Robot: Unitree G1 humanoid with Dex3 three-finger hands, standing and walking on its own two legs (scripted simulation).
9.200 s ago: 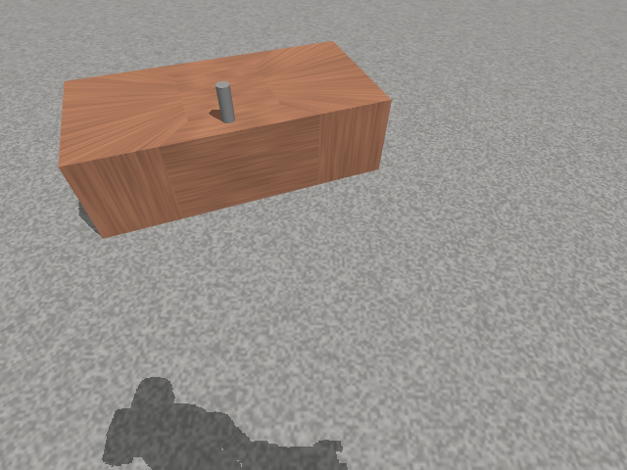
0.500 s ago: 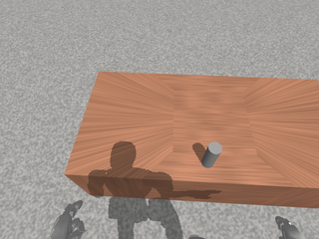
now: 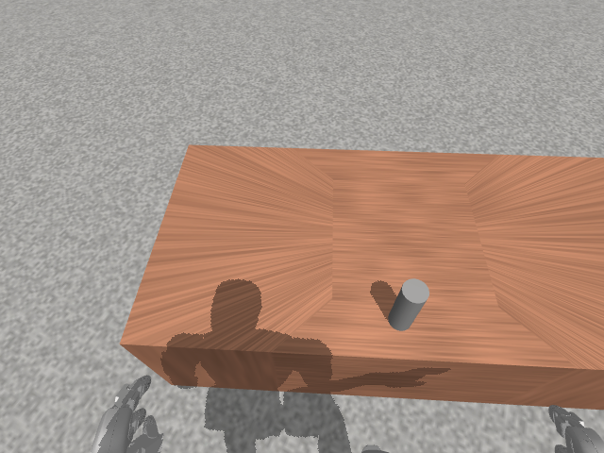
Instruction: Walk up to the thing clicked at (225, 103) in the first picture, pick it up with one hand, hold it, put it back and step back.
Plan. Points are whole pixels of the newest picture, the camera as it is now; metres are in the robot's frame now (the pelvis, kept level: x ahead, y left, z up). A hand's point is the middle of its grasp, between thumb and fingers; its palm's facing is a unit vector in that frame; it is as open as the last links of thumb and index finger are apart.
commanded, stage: go down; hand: right
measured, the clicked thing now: (407, 306) +0.44 -0.19 -0.27
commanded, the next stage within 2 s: approach in 1.90 s
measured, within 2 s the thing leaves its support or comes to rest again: neither
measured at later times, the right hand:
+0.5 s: hand (564, 431) +0.18 -0.32 -0.07, palm faces +0.15 +0.95 -0.29, open 17.6 cm
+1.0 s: hand (579, 365) +0.26 -0.35 -0.04, palm faces +0.16 +0.97 -0.18, open 17.7 cm
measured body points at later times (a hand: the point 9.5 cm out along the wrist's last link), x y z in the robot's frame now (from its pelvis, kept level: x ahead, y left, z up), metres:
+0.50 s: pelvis -0.03 -0.01 -0.01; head +0.03 -0.03 +0.43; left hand +0.13 +0.25 -0.09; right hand +0.17 -0.37 -0.04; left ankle -0.05 +0.13 -0.70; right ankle +0.00 -0.13 -0.70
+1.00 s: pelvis -0.03 -0.01 -0.01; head +0.05 -0.03 +0.43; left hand +0.06 +0.27 -0.11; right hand +0.25 -0.40 -0.02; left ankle -0.05 +0.13 -0.70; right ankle +0.00 -0.13 -0.70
